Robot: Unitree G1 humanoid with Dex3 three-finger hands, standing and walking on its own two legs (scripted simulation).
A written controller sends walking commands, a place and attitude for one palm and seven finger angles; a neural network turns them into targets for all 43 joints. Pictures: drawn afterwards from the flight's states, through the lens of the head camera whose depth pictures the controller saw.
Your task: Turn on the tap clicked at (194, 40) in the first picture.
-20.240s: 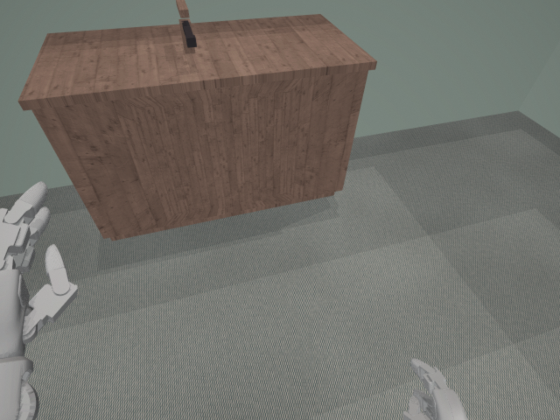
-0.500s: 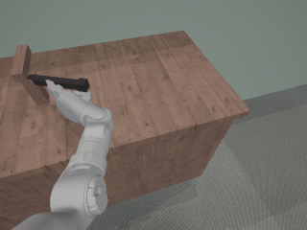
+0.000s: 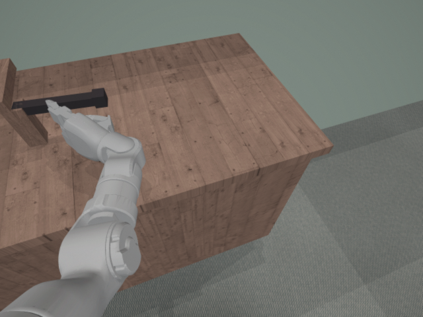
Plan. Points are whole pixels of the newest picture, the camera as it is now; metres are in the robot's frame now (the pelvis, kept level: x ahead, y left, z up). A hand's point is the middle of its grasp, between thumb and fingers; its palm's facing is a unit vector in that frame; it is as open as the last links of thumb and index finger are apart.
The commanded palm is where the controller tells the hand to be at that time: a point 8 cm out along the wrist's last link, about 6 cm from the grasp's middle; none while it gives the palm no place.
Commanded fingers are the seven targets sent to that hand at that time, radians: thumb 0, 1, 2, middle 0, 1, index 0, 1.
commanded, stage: lift the hand up off the lever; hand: left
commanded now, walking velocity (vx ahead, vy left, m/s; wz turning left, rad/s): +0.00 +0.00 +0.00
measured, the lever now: (99, 98) +0.54 +0.20 +0.11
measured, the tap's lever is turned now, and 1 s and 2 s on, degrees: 83 84 84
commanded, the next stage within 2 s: none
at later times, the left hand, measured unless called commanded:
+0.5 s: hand (103, 115) +0.48 +0.18 +0.12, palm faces +0.80 -0.59 -0.11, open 7.8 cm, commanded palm +0.42 +0.20 +0.13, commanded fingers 0.00 0.90 0.90 -0.15 -0.15 -0.15 -0.15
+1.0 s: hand (101, 113) +0.46 +0.18 +0.14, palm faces +0.79 -0.60 -0.10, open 7.8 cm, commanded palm +0.41 +0.19 +0.15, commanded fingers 0.00 0.90 0.90 -0.15 -0.15 -0.15 -0.15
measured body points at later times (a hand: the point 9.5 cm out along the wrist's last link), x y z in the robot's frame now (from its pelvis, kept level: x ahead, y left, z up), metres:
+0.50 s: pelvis +0.01 +0.01 +0.01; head +0.05 +0.00 +0.46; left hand +0.43 +0.21 +0.13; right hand +0.07 -0.24 -0.13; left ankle +0.01 +0.14 -0.70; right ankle -0.01 -0.06 -0.70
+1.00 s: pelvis +0.01 +0.01 +0.01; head +0.03 +0.00 +0.46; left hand +0.42 +0.21 +0.15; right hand +0.09 -0.23 -0.12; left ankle +0.01 +0.14 -0.70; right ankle -0.01 -0.06 -0.70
